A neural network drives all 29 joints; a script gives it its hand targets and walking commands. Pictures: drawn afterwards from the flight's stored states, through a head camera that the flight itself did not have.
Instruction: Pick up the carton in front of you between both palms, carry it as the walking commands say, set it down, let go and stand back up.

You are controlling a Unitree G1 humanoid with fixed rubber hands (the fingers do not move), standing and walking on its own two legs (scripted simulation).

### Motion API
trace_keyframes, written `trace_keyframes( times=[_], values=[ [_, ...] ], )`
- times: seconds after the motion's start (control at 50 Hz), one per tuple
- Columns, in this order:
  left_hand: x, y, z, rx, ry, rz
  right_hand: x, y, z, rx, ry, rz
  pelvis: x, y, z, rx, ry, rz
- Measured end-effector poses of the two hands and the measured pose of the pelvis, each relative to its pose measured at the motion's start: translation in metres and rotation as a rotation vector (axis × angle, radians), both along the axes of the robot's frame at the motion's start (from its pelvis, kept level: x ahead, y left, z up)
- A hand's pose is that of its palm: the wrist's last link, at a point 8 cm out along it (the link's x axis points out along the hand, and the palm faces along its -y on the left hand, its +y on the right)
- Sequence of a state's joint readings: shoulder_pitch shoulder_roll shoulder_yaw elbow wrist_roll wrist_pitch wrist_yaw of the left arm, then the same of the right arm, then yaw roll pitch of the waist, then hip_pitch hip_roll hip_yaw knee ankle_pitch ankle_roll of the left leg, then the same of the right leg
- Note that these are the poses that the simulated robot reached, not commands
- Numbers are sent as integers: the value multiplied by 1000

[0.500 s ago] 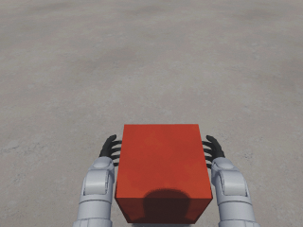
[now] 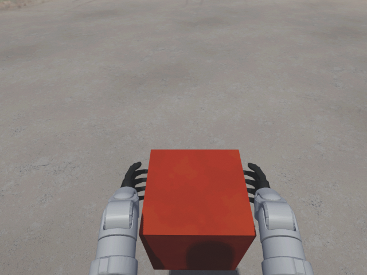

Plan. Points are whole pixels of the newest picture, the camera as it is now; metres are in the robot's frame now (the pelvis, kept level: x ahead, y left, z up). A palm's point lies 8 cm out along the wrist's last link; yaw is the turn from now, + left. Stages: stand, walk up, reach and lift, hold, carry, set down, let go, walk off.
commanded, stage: set down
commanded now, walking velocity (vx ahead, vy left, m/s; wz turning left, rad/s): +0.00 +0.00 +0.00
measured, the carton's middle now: (194, 212) +0.28 +0.00 -0.03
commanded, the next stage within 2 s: none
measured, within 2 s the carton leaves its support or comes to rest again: neither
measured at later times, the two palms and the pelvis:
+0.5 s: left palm (149, 196) +0.35 +0.12 -0.06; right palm (258, 204) +0.32 -0.18 -0.06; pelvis -0.01 -0.01 -0.03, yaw -5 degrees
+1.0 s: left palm (153, 217) +0.38 +0.13 -0.24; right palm (241, 221) +0.37 -0.17 -0.24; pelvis -0.03 +0.00 -0.16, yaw -5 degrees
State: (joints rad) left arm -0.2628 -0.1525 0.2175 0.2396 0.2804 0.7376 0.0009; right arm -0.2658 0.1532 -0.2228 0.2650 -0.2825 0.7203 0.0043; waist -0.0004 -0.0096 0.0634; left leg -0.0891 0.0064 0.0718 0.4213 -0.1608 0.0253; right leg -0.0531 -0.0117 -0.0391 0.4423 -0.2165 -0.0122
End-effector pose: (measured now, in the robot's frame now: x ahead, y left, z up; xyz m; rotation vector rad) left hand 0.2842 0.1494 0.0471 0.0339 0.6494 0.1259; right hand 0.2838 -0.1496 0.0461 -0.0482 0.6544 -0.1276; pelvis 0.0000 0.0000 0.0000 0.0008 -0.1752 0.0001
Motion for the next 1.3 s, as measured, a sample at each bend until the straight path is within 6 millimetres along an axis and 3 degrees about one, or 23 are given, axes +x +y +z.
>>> trace_keyframes(
  times=[0.1, 0.22, 0.34, 0.42, 0.52, 0.66, 0.76, 0.98, 1.3],
  values=[
    [3, -7, 1, -10, -1, -8, -1, -7, 1, 8, -1, -20, -5, -4, -2, 2, -13, -27],
    [21, -15, -5, -54, -2, -10, 9, -15, -3, 40, -4, -74, -7, -8, -7, 1, -12, -61],
    [47, -24, -27, -54, 31, -46, 24, -23, -25, 42, 26, -114, -6, -8, -14, 0, 47, -69],
    [58, -28, -60, -33, 59, -63, 32, -26, -59, 25, 55, -110, -6, -7, -21, 6, 151, -74],
    [63, -26, -120, -6, 64, -71, 40, -25, -119, 6, 62, -86, -11, -5, -35, 14, 321, -81],
    [69, -22, -199, -15, 24, -49, 51, -21, -198, 20, 23, -83, -15, -5, -74, 22, 582, -79],
    [78, -20, -228, -34, -22, -35, 62, -19, -227, 38, -25, -86, -15, -4, -104, 23, 706, -76],
    [97, -18, -281, -43, -5, -16, 82, -17, -281, 48, -8, -86, -24, -3, -159, 23, 796, -74],
    [115, -14, -392, -42, 8, -1, 105, -14, -392, 42, 6, -66, -45, -1, -246, 29, 895, -83]
  ],
)
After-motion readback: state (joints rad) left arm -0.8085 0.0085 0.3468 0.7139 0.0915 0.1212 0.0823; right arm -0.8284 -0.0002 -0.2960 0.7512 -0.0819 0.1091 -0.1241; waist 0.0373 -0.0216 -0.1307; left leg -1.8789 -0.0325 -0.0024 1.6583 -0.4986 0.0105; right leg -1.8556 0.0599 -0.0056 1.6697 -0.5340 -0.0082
